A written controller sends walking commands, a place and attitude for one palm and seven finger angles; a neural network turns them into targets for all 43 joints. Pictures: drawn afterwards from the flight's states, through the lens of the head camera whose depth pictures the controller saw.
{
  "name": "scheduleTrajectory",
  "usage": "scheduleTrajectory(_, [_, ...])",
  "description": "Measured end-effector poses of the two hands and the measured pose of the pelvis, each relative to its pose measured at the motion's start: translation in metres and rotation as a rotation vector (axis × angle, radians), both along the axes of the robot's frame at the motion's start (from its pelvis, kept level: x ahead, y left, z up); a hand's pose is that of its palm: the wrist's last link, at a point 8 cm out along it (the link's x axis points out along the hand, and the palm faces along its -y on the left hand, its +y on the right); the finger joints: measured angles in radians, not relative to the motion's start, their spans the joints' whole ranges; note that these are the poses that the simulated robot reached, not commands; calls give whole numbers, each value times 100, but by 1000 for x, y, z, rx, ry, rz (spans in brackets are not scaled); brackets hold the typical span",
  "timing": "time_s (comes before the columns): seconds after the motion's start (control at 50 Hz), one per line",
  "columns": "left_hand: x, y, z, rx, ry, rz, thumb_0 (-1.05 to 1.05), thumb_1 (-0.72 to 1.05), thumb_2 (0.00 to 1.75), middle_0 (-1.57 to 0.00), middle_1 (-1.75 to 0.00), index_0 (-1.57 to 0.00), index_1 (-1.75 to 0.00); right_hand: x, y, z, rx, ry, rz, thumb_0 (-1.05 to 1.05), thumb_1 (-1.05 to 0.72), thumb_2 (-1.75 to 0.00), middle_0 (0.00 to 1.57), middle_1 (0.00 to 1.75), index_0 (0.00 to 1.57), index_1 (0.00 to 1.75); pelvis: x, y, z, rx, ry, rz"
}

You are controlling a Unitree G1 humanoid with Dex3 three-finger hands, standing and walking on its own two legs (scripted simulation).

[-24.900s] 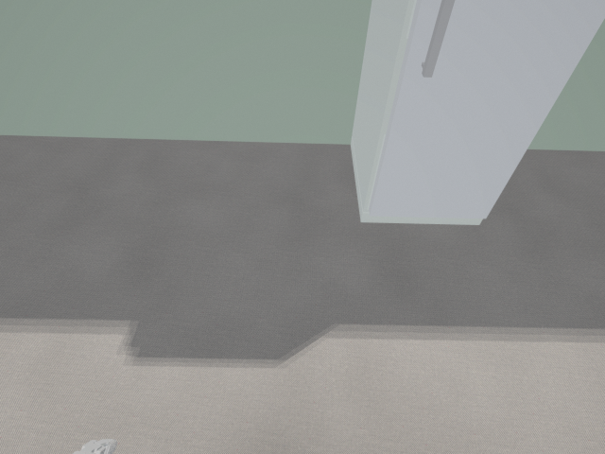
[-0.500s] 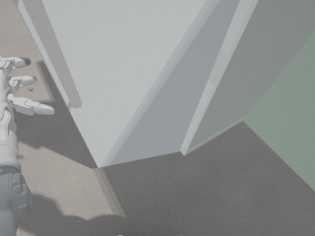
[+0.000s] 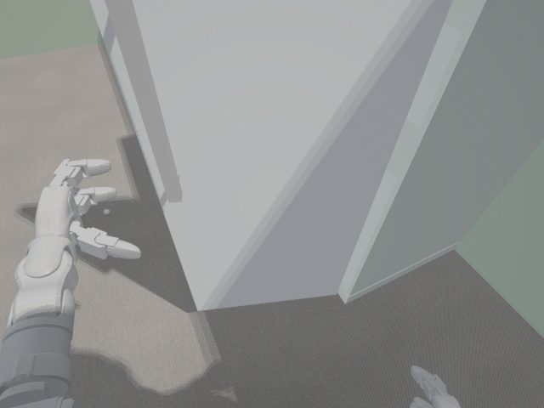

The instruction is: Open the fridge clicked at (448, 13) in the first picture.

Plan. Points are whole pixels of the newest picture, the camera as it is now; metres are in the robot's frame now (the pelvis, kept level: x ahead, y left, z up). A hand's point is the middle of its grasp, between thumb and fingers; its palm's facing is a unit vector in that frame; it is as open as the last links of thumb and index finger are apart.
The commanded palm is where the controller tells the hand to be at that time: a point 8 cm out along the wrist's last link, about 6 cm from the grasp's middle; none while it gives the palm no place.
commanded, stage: slip the hand off the handle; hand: left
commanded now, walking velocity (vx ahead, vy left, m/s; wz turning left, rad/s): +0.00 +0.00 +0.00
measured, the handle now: (154, 110) +0.51 +0.22 +0.17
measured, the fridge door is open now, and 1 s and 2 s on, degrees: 71 71 71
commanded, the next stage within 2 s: draw the hand back to the body in 0.52 s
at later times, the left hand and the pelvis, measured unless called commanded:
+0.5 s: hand (97, 230) +0.32 +0.27 +0.10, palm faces +0.28 -0.95 -0.16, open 14.7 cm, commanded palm +0.28 +0.30 +0.11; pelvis -0.01 -0.02 +0.00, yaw +1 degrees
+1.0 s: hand (81, 240) +0.29 +0.26 +0.13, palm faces +0.35 -0.94 +0.00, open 14.7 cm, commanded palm +0.24 +0.30 +0.13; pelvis -0.01 -0.01 +0.00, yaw +0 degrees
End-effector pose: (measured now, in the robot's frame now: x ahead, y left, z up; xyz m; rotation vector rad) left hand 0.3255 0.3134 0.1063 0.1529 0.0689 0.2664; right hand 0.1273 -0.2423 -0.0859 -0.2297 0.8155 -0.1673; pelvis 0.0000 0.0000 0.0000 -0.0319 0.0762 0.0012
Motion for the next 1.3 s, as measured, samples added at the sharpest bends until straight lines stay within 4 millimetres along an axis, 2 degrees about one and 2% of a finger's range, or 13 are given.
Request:
scheduleTrajectory(0.12, [-23, -7, 0, 5, 7, 9, -1, -55, 20, -25, -115, -25, -115, 14, -1, 5, -3, -53, 39, 1, -91, -90, 20, 30, 20, 30, -5, -6, 1, 4, -24, 12])
scheduleTrajectory(0.26, [-42, -12, -3, 2, 9, 19, -1, -55, 20, -26, -115, -25, -115, 14, -10, 7, -19, -70, 51, 1, -90, -90, 20, 30, 20, 30, -9, -15, 2, 11, -45, 16])
scheduleTrajectory(0.44, [-40, -5, 5, 7, -3, 28, -1, -55, 20, -25, -115, -25, -115, -4, -26, 2, -36, -45, 22, 1, -90, -90, 20, 30, 20, 30, -14, -23, 1, 15, -46, 14])
scheduleTrajectory(0.66, [-37, -5, 1, -1, -7, 14, -1, -55, 20, -25, -115, -25, -115, -28, -39, -5, -48, -5, -29, 2, -91, -90, 20, 30, 20, 30, -14, -22, -2, 17, -32, 1])
scheduleTrajectory(0.72, [-40, -6, 5, -181, -127, 50, -1, -55, 20, -25, -115, -25, -115, -29, -37, -4, -51, -5, -41, 2, -91, -90, 20, 30, 20, 30, -13, -21, 0, 15, -41, -1])
scheduleTrajectory(0.76, [-43, -7, 7, -190, -157, 67, -1, -55, 20, -25, -115, -25, -115, -27, -34, -2, -49, -18, -37, 2, -91, -90, 20, 30, 20, 30, -12, -20, 0, 16, -42, -4])
scheduleTrajectory(0.84, [-52, -11, 8, -122, -107, 62, -1, -55, 20, -25, -115, -25, -115, -15, -25, 2, -28, -68, -27, 2, -91, -90, 20, 30, 20, 30, -10, -16, 1, 16, -51, -7])
scheduleTrajectory(1.16, [-97, -10, 29, -140, -104, 78, -1, -52, 21, -25, -113, -24, -113, 51, 15, 30, 15, -243, 92, 2, -90, -90, 20, 30, 20, 30, -6, -12, 9, 16, -108, 13])
scheduleTrajectory(1.3, [-121, -4, 39, 104, -100, 212, -1, -36, 29, -25, -103, -24, -104, 57, 16, 37, 12, -236, 137, 2, -90, -90, 20, 30, 20, 30, -5, -13, 14, 18, -138, 8])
